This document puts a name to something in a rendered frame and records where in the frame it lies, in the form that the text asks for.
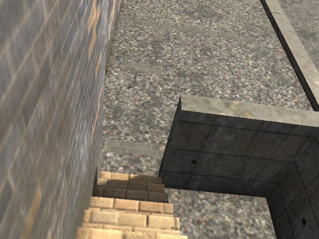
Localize stairs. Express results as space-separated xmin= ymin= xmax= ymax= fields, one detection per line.
xmin=75 ymin=171 xmax=188 ymax=239

